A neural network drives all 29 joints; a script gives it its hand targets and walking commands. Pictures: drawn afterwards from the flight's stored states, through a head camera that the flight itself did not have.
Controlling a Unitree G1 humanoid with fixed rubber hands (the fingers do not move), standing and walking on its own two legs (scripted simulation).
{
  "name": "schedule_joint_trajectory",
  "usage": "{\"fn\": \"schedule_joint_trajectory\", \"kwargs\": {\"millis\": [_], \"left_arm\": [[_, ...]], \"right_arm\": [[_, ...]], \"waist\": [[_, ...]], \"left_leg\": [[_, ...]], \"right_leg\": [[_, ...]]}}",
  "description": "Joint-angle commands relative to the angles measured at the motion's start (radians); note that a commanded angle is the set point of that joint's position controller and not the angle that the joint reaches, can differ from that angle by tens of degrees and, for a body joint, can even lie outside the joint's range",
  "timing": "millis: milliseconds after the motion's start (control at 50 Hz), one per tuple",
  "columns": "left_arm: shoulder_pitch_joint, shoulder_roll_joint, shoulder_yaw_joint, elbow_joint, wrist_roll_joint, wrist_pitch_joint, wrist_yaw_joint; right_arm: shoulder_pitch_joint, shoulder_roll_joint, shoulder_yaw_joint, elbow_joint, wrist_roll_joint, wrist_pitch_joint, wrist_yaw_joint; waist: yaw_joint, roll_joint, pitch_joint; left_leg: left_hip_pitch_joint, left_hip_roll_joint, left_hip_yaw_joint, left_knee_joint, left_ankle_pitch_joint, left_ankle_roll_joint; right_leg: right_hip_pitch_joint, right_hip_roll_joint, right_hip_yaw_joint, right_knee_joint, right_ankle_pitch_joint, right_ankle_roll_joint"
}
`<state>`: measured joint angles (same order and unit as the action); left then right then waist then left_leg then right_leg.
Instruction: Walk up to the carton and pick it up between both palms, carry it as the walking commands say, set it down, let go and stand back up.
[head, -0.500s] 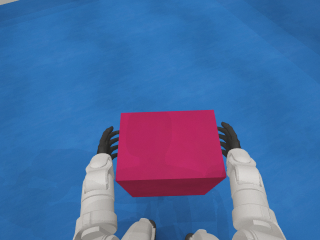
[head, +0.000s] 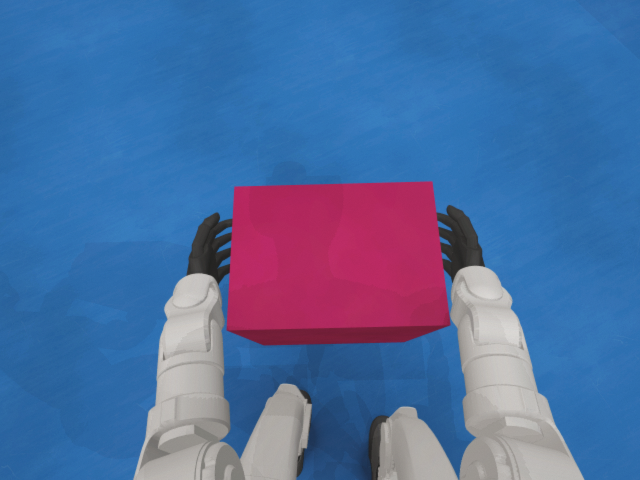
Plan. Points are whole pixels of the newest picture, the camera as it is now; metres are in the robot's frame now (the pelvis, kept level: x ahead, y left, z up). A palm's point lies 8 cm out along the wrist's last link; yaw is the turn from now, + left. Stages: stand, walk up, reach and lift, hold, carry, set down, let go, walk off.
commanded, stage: set down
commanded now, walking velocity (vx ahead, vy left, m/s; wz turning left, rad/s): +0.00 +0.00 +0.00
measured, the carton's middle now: (333, 277) +0.38 +0.05 -0.14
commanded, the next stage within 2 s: none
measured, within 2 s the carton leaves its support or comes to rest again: neither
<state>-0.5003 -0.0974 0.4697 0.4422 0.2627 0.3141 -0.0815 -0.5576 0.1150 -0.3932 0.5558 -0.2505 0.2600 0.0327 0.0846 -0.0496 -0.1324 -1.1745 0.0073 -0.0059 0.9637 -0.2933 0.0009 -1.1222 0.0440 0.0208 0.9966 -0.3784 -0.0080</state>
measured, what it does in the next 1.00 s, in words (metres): lowers itself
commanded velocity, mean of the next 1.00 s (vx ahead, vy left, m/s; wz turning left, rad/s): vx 0.00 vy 0.00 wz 0.00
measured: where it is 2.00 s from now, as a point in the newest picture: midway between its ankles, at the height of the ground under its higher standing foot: (337, 463)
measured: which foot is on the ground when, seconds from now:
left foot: down 0.00-1.00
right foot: down 0.00-1.00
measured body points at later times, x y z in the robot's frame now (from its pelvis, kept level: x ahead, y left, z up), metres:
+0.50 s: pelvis -0.02 +0.00 -0.08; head +0.19 +0.03 +0.31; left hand +0.38 +0.22 -0.16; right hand +0.43 -0.11 -0.16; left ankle +0.07 +0.12 -0.66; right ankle +0.04 -0.11 -0.66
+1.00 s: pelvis -0.04 -0.01 -0.16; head +0.22 +0.01 +0.21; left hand +0.40 +0.23 -0.25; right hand +0.45 -0.10 -0.25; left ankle +0.07 +0.12 -0.66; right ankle +0.03 -0.11 -0.66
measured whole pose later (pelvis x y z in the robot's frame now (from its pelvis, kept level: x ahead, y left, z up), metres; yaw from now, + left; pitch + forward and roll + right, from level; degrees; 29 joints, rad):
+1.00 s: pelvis -0.04 -0.01 -0.16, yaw -1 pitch +46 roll -1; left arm -0.83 0.02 0.50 0.58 0.17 0.31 -0.02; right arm -0.92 0.00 -0.39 0.70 -0.17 0.27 -0.03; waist 0.09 -0.07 -0.21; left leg -1.94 0.02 -0.02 1.57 -0.43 -0.01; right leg -1.89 0.07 0.00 1.62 -0.53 -0.01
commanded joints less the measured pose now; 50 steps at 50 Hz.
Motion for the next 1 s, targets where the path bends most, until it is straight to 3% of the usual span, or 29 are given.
{"fn": "schedule_joint_trajectory", "kwargs": {"millis": [0,380,980], "left_arm": [[-0.487,-0.866,-0.579,0.063,-0.125,-0.015,-0.196],[-0.681,-0.882,-0.587,0.090,-0.159,0.006,-0.169],[-0.917,-0.758,-0.519,0.156,-0.217,-0.009,-0.161]], "right_arm": [[-0.454,0.883,0.532,0.077,0.102,-0.009,0.199],[-0.654,0.869,0.504,0.137,0.141,0.012,0.208],[-0.893,0.839,0.496,0.182,0.180,0.003,0.108]], "waist": [[0.019,0.024,-0.654],[0.026,0.018,-0.816],[0.060,-0.020,-0.976]], "left_leg": [[0.482,-0.113,-0.028,0.007,0.282,-0.004],[0.271,-0.124,-0.018,0.223,0.173,-0.015],[-0.133,-0.134,0.049,0.533,0.128,-0.032]], "right_leg": [[0.082,0.101,0.034,-0.069,0.174,0.006],[-0.220,0.131,0.005,0.162,0.037,0.002],[-0.416,0.152,-0.027,0.455,0.033,0.018]]}}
